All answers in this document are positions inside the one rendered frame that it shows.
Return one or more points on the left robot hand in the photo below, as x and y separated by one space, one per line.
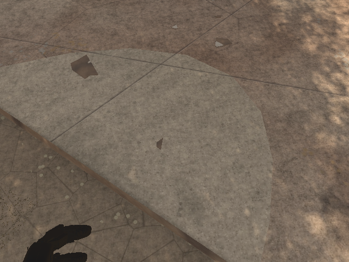
57 237

